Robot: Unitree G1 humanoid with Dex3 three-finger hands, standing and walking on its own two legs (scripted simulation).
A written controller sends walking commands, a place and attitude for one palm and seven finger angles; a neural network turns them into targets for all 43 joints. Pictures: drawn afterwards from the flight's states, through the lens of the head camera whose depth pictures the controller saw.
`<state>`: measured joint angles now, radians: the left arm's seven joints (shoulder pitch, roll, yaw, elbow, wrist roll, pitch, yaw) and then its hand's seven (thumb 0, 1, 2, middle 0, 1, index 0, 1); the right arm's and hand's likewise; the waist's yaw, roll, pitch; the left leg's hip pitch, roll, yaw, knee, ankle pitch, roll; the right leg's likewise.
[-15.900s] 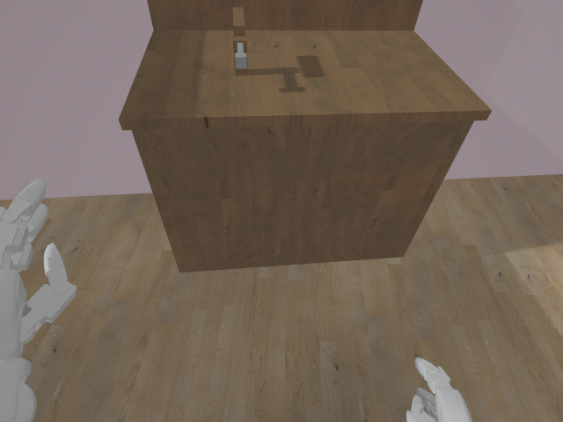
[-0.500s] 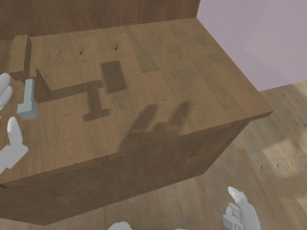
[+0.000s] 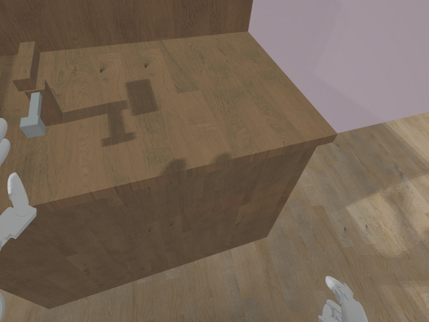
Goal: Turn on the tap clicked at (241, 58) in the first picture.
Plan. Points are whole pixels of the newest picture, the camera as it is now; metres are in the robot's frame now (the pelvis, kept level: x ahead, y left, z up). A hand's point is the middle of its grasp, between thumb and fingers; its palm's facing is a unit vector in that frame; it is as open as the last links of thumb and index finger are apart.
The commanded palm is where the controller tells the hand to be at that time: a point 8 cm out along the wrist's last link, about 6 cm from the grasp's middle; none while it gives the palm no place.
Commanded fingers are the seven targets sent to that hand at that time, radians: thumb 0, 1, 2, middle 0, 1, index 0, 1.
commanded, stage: come to a stop and stand still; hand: left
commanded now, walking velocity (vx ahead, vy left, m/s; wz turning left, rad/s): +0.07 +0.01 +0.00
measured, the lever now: (33, 126) +0.40 +0.36 +0.12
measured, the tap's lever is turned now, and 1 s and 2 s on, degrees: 0 0 0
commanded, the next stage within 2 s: look again from close up in 0.80 s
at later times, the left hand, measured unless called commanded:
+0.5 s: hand (1, 184) +0.23 +0.28 +0.20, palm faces +0.48 -0.80 -0.36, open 7.4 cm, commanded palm +0.15 +0.29 +0.18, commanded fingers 0.00 0.90 0.90 -0.20 -0.30 -0.20 -0.30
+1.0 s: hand (17, 206) +0.22 +0.27 +0.17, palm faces +0.41 -0.86 -0.29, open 7.4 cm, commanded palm +0.16 +0.30 +0.18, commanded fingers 0.00 0.90 0.90 -0.20 -0.30 -0.20 -0.30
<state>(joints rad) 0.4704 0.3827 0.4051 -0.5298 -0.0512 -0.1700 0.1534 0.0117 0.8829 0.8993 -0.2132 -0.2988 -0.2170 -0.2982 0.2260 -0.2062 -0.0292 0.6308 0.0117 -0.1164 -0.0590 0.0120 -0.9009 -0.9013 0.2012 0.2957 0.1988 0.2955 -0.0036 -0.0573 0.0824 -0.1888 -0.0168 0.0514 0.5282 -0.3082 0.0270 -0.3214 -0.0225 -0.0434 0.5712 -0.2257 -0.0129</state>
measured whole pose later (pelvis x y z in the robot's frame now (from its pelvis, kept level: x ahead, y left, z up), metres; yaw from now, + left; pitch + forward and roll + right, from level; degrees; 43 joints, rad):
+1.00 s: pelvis +0.00 +0.02 +0.01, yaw -1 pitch -3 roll -1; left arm 0.34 0.32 0.33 -0.38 -0.02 -0.22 0.09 0.01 0.89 0.90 -0.21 -0.30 -0.21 -0.30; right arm 0.20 -0.18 0.04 0.55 -0.01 -0.14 -0.02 0.01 -0.90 -0.90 0.20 0.30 0.20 0.30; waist 0.05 -0.04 0.04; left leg -0.12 -0.03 0.05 0.45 -0.28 0.05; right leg -0.21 0.00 0.00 0.40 -0.13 0.01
